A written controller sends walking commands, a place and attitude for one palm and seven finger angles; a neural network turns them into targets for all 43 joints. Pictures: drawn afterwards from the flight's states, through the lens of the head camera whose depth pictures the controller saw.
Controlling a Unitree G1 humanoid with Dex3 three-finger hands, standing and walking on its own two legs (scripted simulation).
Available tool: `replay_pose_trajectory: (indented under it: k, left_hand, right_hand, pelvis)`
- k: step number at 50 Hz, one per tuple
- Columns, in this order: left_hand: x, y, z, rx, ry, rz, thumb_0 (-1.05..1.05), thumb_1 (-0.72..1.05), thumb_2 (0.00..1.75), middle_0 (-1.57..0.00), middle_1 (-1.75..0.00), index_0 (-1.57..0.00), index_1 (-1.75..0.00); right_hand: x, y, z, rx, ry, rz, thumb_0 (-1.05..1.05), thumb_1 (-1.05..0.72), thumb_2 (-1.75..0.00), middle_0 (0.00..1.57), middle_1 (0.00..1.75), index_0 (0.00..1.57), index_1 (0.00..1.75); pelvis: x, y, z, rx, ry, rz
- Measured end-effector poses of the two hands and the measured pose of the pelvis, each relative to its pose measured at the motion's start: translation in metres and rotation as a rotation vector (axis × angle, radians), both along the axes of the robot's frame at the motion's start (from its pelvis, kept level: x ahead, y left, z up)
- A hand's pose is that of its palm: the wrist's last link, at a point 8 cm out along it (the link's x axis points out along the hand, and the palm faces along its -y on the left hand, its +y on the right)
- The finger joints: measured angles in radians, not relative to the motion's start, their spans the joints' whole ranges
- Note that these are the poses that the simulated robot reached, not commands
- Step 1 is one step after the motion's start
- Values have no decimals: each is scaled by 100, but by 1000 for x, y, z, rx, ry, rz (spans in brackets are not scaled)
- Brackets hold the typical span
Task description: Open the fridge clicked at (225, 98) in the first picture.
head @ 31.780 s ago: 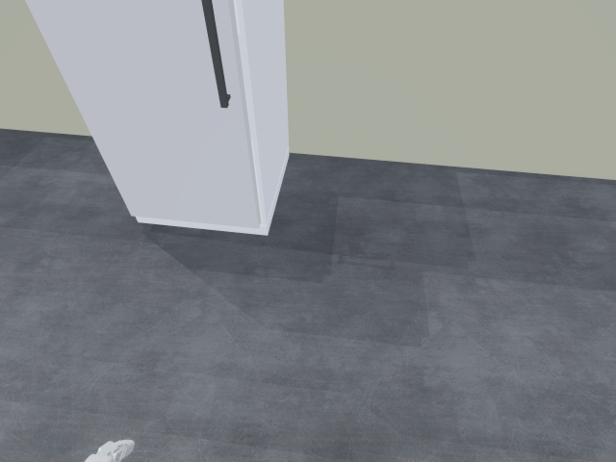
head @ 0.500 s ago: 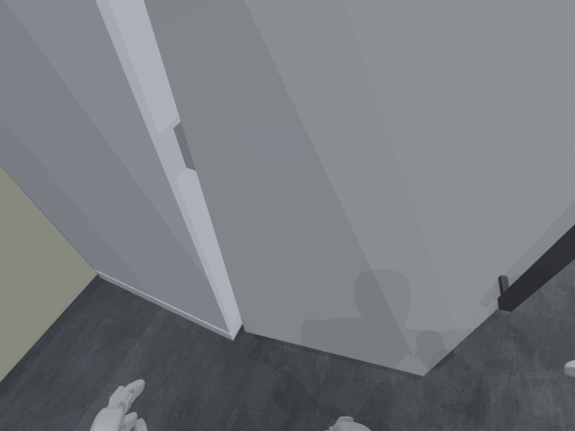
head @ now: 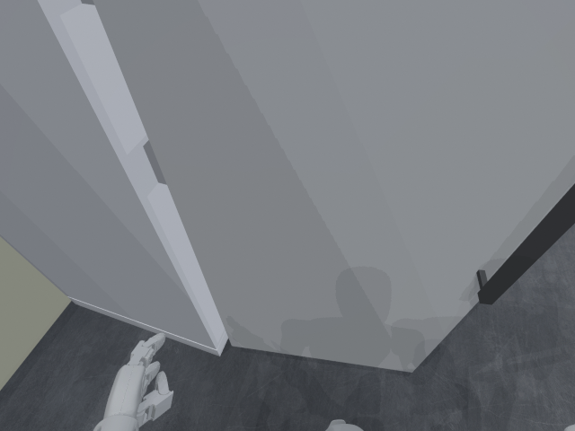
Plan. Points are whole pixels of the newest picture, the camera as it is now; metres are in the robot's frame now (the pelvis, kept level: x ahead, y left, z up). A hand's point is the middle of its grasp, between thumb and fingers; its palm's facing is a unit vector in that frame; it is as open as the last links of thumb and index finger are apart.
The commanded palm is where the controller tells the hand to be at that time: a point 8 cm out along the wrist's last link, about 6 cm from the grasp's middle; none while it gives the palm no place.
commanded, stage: draw the hand back to the body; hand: right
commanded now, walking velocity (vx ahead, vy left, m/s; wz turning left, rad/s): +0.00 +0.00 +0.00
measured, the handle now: (548, 214) +0.35 -0.33 +0.14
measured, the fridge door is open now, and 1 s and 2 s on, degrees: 80 80 80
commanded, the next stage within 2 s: step back with the hand held close in 1.68 s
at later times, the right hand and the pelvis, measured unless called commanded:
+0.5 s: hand out of the picture +0.18 -0.32 +0.13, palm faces +0.18 +0.98 -0.09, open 14.6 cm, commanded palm +0.13 -0.36 +0.12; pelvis +0.00 +0.01 +0.00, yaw +2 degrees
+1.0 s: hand out of the picture +0.19 -0.31 +0.17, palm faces +0.52 +0.75 -0.40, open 11.8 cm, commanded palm +0.14 -0.33 +0.18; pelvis +0.00 -0.01 +0.03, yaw +2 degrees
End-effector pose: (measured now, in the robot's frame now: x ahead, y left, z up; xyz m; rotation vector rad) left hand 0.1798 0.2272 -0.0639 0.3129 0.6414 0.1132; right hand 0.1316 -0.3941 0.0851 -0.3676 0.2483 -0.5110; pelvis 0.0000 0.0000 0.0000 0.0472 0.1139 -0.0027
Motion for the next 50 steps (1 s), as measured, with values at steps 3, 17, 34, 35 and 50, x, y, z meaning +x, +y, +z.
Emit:
replay_pose_trajectory:
  k: [3, 17, 34, 35, 50]
  left_hand:
    - [-1, 5, -5, 6, 14, -5, 1, 90, 90, -20, -30, -20, -30]
    - [-26, 34, -9, 9, 7, 89, 1, 90, 90, -20, -30, -20, -30]
    - [-33, 19, 26, 8, -130, 58, 1, 90, 90, -20, -30, -20, -30]
    - [-32, 14, 27, 10, -121, 42, 1, 90, 90, -20, -30, -20, -30]
    - [-10, -32, 28, -102, -63, -7, 1, 90, 90, -20, -30, -21, -30]
  right_hand:
    - [-9, 0, 1, -4, 7, -14, -1, 54, -20, 25, 115, 26, 115]
    - [24, 30, 25, 197, -218, 271, -1, 54, -20, 25, 115, 26, 115]
    - [-5, 33, 36, 176, -182, 152, -1, 46, -24, 25, 110, 25, 110]
    - [-5, 33, 36, 139, -170, 109, -1, 44, -26, 25, 108, 25, 109]
    - [11, 54, 103, -168, -277, 27, -1, -5, -49, 23, 80, 24, 80]
  pelvis:
    - [1, 3, -2, 1, 5, -6]
    - [2, 15, -1, -3, -20, 5]
    - [-15, -3, 11, -2, -106, 12]
    - [-16, -4, 13, -2, -112, 8]
    - [-4, -13, 33, -29, -179, 38]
